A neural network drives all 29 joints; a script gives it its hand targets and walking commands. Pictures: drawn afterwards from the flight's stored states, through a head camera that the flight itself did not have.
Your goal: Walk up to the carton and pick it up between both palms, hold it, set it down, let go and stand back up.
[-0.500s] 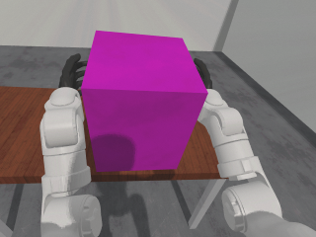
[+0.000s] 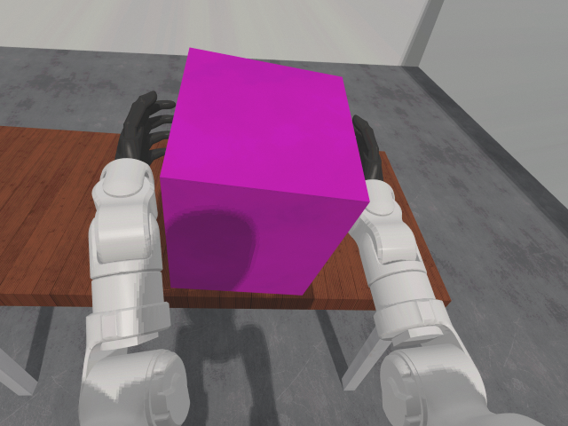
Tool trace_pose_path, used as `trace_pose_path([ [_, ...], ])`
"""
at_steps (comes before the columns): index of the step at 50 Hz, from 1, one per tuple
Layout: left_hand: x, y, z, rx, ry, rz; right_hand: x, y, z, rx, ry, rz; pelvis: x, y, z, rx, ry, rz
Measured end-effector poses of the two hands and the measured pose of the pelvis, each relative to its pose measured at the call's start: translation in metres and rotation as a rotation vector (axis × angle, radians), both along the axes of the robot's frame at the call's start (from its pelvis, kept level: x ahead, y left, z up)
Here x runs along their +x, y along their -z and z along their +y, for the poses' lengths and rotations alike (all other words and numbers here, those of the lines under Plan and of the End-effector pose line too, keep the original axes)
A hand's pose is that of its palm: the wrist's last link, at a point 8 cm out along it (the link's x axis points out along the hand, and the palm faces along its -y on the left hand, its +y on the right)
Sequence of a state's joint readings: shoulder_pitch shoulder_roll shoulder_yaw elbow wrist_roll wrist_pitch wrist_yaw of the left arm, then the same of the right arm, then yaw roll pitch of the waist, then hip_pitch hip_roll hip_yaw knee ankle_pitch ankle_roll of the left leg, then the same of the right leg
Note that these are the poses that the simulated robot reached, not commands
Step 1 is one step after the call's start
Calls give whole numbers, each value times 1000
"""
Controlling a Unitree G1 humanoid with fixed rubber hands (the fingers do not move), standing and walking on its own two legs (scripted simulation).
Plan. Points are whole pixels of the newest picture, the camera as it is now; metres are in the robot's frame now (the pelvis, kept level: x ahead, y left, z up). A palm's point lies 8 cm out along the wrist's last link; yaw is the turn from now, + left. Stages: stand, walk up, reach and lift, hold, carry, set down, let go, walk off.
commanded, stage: set down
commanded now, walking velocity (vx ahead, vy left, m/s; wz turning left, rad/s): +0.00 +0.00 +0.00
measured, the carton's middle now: (252, 186) +0.40 +0.03 +0.16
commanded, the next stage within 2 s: none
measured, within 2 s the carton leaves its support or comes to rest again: neither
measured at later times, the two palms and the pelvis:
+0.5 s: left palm (158, 175) +0.40 +0.15 +0.17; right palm (364, 188) +0.40 -0.14 +0.16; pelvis +0.02 -0.01 +0.00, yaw +0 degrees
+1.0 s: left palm (166, 183) +0.42 +0.15 +0.14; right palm (359, 196) +0.41 -0.14 +0.13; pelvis +0.02 -0.01 +0.00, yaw +0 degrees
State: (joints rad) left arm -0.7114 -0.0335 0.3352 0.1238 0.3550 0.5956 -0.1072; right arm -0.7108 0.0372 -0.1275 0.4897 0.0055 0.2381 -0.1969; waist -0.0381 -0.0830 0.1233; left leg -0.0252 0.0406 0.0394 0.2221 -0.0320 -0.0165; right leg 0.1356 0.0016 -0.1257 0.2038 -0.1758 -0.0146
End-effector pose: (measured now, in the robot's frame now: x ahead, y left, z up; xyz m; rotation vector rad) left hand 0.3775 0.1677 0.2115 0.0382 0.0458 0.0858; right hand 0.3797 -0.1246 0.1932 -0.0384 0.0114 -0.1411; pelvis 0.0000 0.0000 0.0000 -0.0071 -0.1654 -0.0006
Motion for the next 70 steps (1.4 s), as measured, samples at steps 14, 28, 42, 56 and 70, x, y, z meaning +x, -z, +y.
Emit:
trace_pose_path([
  [14,15,50,-19,-16,17,6,7,38,-19,-42,27,-7,18,-1,-7,6,6,48],
  [28,25,50,-11,-6,14,32,19,42,-11,-14,18,14,25,-1,-7,12,-9,39],
  [42,38,71,-15,-10,32,72,26,57,-14,-29,39,56,22,-2,-6,4,-11,98],
  [56,49,81,-16,-9,40,108,34,67,-16,-23,50,93,24,-3,-5,5,-10,140],
  [70,62,94,-12,-1,44,139,46,78,-11,-9,54,125,31,-3,-2,2,-24,192],
])
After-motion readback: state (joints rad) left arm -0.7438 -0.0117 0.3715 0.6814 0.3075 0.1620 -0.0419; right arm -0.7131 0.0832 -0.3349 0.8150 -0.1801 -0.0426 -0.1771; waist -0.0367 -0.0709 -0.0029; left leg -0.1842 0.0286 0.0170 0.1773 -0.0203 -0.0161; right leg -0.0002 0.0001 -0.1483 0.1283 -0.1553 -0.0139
